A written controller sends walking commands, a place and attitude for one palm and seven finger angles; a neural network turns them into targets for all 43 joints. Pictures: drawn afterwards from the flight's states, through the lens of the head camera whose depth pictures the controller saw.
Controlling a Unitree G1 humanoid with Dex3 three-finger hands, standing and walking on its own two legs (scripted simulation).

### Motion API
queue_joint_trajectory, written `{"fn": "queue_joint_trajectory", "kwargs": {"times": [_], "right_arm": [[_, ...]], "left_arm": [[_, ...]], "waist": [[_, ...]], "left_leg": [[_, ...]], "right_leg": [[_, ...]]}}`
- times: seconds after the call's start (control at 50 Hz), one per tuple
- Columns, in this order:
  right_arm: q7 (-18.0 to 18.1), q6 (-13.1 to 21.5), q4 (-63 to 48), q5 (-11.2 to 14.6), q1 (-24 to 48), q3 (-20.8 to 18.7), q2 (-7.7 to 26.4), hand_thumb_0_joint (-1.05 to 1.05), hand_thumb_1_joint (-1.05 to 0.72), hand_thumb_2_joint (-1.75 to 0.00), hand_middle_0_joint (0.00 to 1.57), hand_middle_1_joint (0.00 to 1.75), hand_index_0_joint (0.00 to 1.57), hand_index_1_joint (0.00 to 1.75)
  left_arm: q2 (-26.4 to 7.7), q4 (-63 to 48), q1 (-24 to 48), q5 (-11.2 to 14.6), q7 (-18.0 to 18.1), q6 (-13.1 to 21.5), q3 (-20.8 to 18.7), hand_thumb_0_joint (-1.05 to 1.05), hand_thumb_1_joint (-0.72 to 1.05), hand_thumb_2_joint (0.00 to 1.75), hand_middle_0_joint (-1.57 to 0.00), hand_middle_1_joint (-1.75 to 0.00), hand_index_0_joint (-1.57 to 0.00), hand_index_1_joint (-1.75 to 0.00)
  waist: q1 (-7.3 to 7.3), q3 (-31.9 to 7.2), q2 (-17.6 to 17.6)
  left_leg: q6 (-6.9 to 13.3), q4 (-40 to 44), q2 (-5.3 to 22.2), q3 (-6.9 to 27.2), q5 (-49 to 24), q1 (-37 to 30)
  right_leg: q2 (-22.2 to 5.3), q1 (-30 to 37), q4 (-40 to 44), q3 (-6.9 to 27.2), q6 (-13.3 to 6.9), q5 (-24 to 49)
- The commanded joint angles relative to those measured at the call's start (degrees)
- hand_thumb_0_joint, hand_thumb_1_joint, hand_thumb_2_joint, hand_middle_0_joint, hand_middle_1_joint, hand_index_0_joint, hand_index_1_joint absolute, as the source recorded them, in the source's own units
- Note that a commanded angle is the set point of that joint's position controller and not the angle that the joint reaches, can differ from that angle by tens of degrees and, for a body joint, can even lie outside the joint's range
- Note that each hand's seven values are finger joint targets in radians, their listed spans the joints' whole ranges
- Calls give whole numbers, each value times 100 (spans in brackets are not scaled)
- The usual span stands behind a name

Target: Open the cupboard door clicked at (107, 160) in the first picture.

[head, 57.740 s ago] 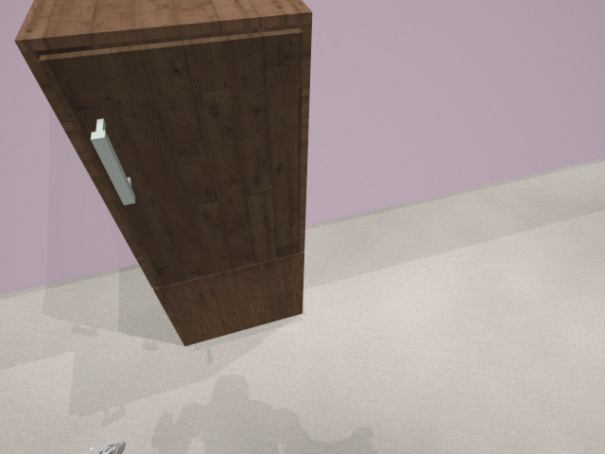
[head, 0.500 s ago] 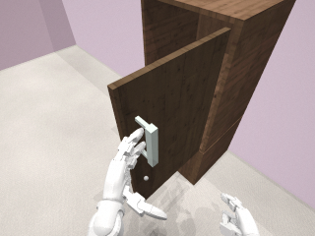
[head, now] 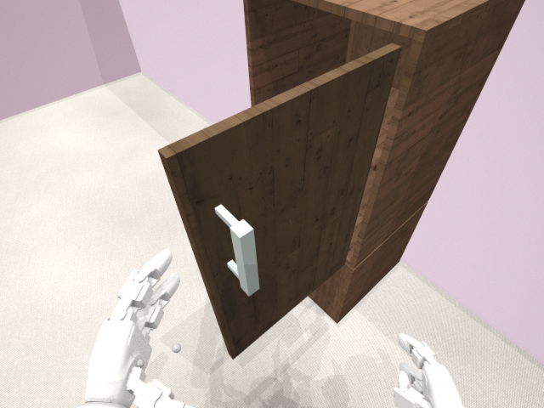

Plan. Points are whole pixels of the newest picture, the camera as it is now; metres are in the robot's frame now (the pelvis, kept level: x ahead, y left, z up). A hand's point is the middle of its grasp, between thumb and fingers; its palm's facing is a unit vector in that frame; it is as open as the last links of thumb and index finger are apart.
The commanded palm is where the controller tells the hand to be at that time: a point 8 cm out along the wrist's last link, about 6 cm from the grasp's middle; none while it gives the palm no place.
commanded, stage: slide the hand sideways off the handle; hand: left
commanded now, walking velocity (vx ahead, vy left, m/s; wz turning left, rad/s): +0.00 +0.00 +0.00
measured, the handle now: (237, 252) +0.30 +0.07 +0.11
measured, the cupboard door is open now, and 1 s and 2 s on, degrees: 89 89 89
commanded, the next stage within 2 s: draw the hand back to the body in 0.06 s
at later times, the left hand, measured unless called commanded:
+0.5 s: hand (123, 353) +0.16 +0.17 +0.12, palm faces -0.01 -1.00 -0.05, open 16.3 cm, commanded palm +0.13 +0.23 +0.14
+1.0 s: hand (34, 321) +0.18 +0.25 +0.16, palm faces +0.27 -0.91 -0.31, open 13.5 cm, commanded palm +0.14 +0.30 +0.18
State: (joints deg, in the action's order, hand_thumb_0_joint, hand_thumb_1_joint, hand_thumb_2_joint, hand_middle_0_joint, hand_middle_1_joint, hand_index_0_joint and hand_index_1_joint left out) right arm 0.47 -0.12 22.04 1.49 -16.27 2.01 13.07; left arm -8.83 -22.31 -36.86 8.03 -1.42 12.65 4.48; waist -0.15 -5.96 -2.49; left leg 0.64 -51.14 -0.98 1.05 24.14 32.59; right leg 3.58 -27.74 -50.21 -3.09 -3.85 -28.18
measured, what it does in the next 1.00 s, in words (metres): stands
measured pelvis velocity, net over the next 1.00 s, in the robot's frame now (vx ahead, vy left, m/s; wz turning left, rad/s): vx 0.00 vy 0.05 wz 0.00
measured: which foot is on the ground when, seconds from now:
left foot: down 0.00-1.00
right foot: down 0.00-1.00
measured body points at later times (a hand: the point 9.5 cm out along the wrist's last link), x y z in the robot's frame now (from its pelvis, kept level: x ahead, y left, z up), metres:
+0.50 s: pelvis -0.01 +0.02 +0.00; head -0.02 +0.01 +0.45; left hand +0.16 +0.22 +0.13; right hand +0.18 -0.19 -0.05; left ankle +0.02 +0.11 -0.69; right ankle -0.03 -0.07 -0.69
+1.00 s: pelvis +0.00 +0.05 +0.03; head -0.02 +0.05 +0.48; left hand +0.16 +0.30 +0.18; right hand +0.18 -0.16 -0.03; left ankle +0.02 +0.11 -0.69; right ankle -0.03 -0.07 -0.69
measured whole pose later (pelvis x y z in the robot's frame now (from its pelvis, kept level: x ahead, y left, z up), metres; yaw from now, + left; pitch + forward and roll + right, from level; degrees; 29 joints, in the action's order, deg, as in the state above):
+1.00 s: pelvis +0.00 +0.05 +0.03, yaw +0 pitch -1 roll -2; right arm 5.4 4.8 29.6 1.2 -14.5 4.6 12.1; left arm -17.9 -30.0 -34.3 3.6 6.7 1.2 -7.5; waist -2.9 -1.8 -2.7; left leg 4.3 -35.9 -3.0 -0.4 17.3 17.1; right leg 1.5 -11.3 -32.2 -1.0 -0.2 -19.5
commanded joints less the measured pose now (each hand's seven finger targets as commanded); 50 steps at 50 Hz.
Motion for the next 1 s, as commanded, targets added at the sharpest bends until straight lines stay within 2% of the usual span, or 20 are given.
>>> {"fn": "queue_joint_trajectory", "kwargs": {"times": [0.0, 0.04, 0.06, 0.12, 0.18, 0.22, 0.3, 0.36, 0.48, 0.52, 0.54, 0.64, 0.66, 0.68, 0.7, 0.74, 0.78, 0.82, 0.92, 0.98], "right_arm": [[91, 427, -937, 42, 514, -315, 502, 0, -90, -90, 20, 30, 20, 30], [113, 495, -944, 58, 534, -307, 531, 0, -90, -90, 20, 30, 20, 30], [120, 537, -945, 62, 530, -317, 525, 0, -90, -90, 20, 30, 20, 30], [163, 599, -928, 70, 517, -338, 542, 0, -90, -90, 20, 30, 20, 30], [170, 633, -988, 82, 556, -368, 519, 0, -90, -90, 20, 30, 20, 30], [177, 631, -1016, 95, 563, -348, 510, 0, -90, -90, 20, 30, 20, 30], [204, 609, -1014, 127, 608, -321, 496, 0, -90, -90, 20, 30, 20, 30], [245, 624, -969, 155, 704, -280, 533, 0, -90, -90, 20, 30, 20, 30], [310, 781, -921, 189, 732, -192, 581, 0, -90, -90, 20, 30, 20, 30], [333, 842, -859, 190, 722, -184, 592, 0, -90, -90, 20, 30, 20, 30], [342, 855, -806, 172, 725, -178, 604, 0, -90, -90, 20, 30, 20, 30], [320, 975, -723, 205, 782, -162, 625, 0, -90, -90, 20, 30, 20, 30], [457, 883, -812, 118, 824, -119, 523, 0, -90, -90, 20, 30, 20, 30], [509, 814, -740, 80, 763, -90, 457, 0, -90, -90, 20, 30, 20, 30], [512, 774, -731, 77, 752, -91, 458, 0, -90, -90, 20, 30, 20, 30], [524, 699, -627, 52, 828, -88, 498, 0, -90, -90, 20, 30, 20, 30], [546, 686, -589, 29, 870, -78, 520, 0, -90, -90, 20, 30, 20, 30], [560, 717, -490, -4, 897, -64, 523, 0, -90, -90, 20, 30, 20, 30], [528, 830, -231, -43, 967, -69, 545, 0, -90, -90, 20, 30, 20, 30], [498, 839, -83, -66, 1013, -81, 583, 0, -90, -90, 20, 30, 20, 30]], "left_arm": [[-464, -1370, -273, 276, -423, 559, -412, 0, -50, 30, -15, -30, -15, -30], [-341, -1447, -133, 342, -595, 630, -203, 0, -50, 30, -15, -30, -15, -30], [-349, -1493, -145, 388, -636, 664, -219, 0, -50, 30, -15, -30, -15, -30], [-386, -1359, -112, 434, -657, 711, -303, 0, -50, 30, -15, -30, -15, -30], [-556, -1561, -166, 376, -523, 743, -463, 0, -50, 30, -15, -30, -15, -30], [-642, -1682, -12, 342, -423, 686, -517, 0, -50, 30, -15, -30, -15, -30], [-642, -1681, -197, 416, -374, 446, -668, 0, -50, 30, -15, -30, -15, -30], [-713, -1546, -44, 519, -465, 172, -783, 0, -50, 30, -15, -30, -15, -30], [-869, -1973, 307, 676, -666, -175, -902, 0, -50, 30, -15, -30, -15, -30], [-1008, -2028, 422, 716, -674, -241, -1093, 0, -50, 30, -15, -30, -15, -30], [-1102, -1949, 445, 718, -653, -288, -1213, 0, -50, 30, -15, -30, -15, -30], [-1127, -2021, 473, 779, -689, -511, -1377, 0, -32, 37, -16, -30, -16, -30], [-1667, -2437, 549, 34, -27, -517, -1399, 0, -29, 39, -16, -30, -16, -30], [-1306, -2161, 212, -37, 259, -625, -1293, 0, -26, 40, -16, -30, -16, -30], [-1134, -2059, 72, -72, 369, -708, -1198, 0, -22, 42, -16, -30, -16, -30], [-1282, -1938, 199, -212, 560, -779, -1328, 0, -15, 45, -16, -30, -16, -30], [-1316, -2125, 498, -308, 682, -757, -1303, 0, -8, 48, -16, -30, -16, -30], [-1438, -2145, 612, -369, 798, -730, -1445, 0, -1, 51, -17, -30, -17, -30], [-1584, -2239, 702, -439, 933, -687, -1687, 0, 17, 58, -17, -30, -17, -30], [-1618, -1990, 689, -437, 954, -696, -1854, 0, 27, 63, -18, -30, -18, -30]], "waist": [[60, -616, 541], [148, -533, 439], [120, -507, 325], [128, -398, 474], [-9, -628, 306], [-12, -585, 238], [-70, -526, 354], [-32, -267, 473], [-55, -233, -28], [-70, -193, -76], [-93, -156, 43], [-174, -198, -161], [-366, -16, -118], [-262, 178, -83], [-235, 257, 36], [-243, 319, 165], [-194, 319, -125], [-212, 286, -140], [-249, 101, -400], [-262, 246, -123]], "left_leg": [[146, 272, -66, 59, -1155, -255], [160, 217, -75, 82, -1163, -259], [155, 229, -71, 96, -1131, -246], [160, 252, -55, 131, -982, -217], [171, 323, -48, 112, -1002, -342], [182, 435, -33, 115, -945, -425], [192, 563, -11, 118, -920, -465], [195, 650, 14, 133, -754, -433], [193, 962, 58, 224, -755, -788], [180, 1056, 78, 287, -726, -871], [182, 1083, 87, 311, -717, -849], [130, 1336, 124, 434, -745, -1116], [119, 1546, 161, 456, -640, -1078], [100, 1614, 165, 417, -573, -1144], [83, 1671, 175, 436, -543, -1154], [93, 1840, 215, 465, -475, -1240], [94, 2033, 229, 491, -311, -1470], [90, 2244, 244, 559, -275, -1616], [19, 2592, 305, 636, -831, -2089], [-27, 2730, 332, 622, -1200, -2155]], "right_leg": [[-504, 292, 1010, 799, 590, 2918], [-521, 203, 1028, 829, 613, 2878], [-511, 118, 1006, 775, 590, 2749], [-448, -118, 1005, 648, 524, 2221], [-394, -98, 926, 557, 436, 1948], [-318, -180, 917, 423, 370, 1644], [-261, -80, 997, 337, 346, 1515], [-269, -87, 1208, 393, 365, 1219], [-192, -82, 1275, 143, 286, 1028], [-161, -94, 1299, 85, 265, 971], [-148, -29, 1316, 56, 251, 942], [-119, 75, 1334, -66, 216, 1002], [-263, 240, 1694, 334, 138, 1029], [-297, 236, 1832, 317, 136, 916], [-300, 259, 1852, 265, 148, 898], [-288, 458, 1984, 245, 153, 829], [-304, 514, 2085, 268, 168, 793], [-305, 717, 2169, 251, 163, 859], [-297, 1178, 2312, 224, 153, 1323], [-273, 1384, 2435, 192, 166, 1518]]}}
